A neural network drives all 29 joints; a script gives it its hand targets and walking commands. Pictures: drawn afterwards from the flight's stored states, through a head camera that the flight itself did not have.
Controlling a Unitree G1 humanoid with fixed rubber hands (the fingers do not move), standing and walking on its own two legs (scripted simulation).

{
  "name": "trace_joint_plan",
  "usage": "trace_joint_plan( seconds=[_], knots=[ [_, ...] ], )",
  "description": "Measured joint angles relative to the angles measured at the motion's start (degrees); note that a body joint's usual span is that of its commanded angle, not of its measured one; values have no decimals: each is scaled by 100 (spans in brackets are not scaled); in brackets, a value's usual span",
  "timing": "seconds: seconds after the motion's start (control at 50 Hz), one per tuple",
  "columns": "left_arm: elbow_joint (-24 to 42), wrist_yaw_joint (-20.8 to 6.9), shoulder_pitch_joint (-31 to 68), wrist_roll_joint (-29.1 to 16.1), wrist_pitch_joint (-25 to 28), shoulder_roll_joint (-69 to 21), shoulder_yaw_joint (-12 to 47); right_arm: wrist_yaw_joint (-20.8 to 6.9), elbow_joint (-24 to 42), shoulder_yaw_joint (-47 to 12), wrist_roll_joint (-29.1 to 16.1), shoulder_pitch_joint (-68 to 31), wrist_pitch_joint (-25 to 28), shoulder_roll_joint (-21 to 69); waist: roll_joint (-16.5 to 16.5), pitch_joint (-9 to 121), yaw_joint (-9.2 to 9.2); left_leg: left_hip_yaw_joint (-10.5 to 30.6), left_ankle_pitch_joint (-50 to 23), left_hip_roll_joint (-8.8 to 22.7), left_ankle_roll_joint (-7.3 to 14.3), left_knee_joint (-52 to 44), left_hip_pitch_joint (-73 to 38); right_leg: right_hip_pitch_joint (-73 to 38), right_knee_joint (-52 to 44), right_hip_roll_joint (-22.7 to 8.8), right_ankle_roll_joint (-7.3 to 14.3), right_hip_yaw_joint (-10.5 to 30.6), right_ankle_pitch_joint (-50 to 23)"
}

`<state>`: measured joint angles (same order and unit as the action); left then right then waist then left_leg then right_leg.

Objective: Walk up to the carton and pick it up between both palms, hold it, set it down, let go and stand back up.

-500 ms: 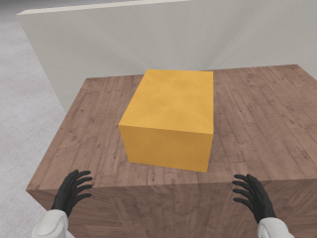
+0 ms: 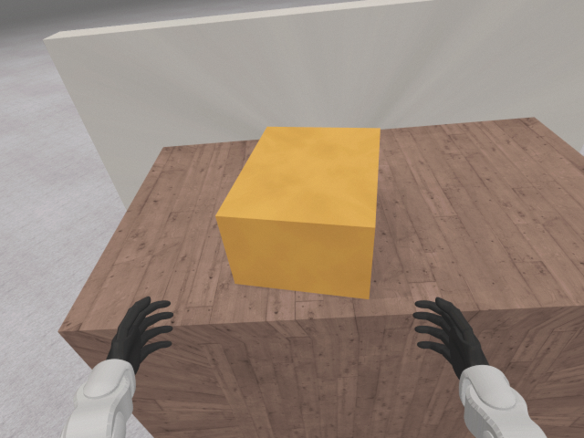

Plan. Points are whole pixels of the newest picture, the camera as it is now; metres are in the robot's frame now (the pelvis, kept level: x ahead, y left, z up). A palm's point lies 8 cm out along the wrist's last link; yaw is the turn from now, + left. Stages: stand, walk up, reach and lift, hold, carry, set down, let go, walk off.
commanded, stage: let go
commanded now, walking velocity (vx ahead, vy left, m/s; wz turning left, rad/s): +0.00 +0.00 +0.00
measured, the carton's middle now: (311, 201) +0.53 -0.01 +0.07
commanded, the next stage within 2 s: stand in 0.60 s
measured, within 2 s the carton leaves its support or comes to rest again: neither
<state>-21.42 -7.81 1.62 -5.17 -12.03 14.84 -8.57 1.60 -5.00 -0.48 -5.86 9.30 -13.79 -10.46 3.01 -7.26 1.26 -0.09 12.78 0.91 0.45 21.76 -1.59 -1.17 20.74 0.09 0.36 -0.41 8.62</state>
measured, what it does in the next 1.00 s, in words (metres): walks backwards: left foot, then right foot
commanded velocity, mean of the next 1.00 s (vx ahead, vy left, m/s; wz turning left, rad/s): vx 0.00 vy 0.00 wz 0.00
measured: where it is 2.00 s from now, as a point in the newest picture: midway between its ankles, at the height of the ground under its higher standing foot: outside the picture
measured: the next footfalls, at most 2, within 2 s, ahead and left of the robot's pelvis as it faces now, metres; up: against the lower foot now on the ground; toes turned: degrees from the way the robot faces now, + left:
left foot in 0.50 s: -0.05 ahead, +0.09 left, +0.00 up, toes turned +2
right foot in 0.74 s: -0.20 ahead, -0.13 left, +0.00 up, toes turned +1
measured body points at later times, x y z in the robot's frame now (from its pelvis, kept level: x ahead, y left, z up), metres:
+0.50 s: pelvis -0.10 -0.02 -0.01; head -0.15 -0.02 +0.44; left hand +0.10 +0.23 -0.06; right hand +0.13 -0.23 -0.07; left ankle -0.06 +0.08 -0.74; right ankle +0.06 -0.11 -0.74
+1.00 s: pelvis -0.19 -0.01 -0.01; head -0.14 -0.02 +0.43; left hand -0.12 +0.31 -0.11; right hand -0.04 -0.29 -0.12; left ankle -0.08 +0.08 -0.74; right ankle -0.25 -0.13 -0.74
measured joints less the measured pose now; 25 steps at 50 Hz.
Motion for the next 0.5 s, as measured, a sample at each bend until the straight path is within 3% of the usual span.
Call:
trace_joint_plan(
  seconds=[0.14, 0.24, 0.32, 0.4, 0.5],
  knots=[
    [-1008, -8, 232, 130, -277, -79, 262, -19, -439, 0, 92, -564, -67, -75, 1, -235, -63, 109, 68, 2, 0, 0, 57, -4, 1, 0, 36, -115, 61],
    [-1576, 285, 173, 263, -151, -454, 420, -106, -879, 7, 371, -927, 233, -224, -8, -356, -62, 216, 68, 46, 0, -1, 327, 241, 184, 3, 96, -304, 483],
    [-1643, 464, 177, 264, 3, -545, 492, -177, -1647, 9, 414, -1376, 433, -286, -69, -315, -59, 248, 16, 61, 0, 50, 608, 511, 301, 3, 278, -390, 455],
    [-1677, 534, 195, 264, -69, -599, 477, -115, -3015, 7, 439, -1507, -42, -304, -98, -266, -62, 250, 6, 5, 0, 415, 815, 662, 365, 4, 419, -441, 361],
    [-1629, 614, 198, 264, -366, -460, 498, -100, -3162, 6, 439, -711, 197, -301, -201, 77, -97, 123, -5, -292, 38, 810, 604, 1152, 377, 42, 437, -449, 352]
  ],
)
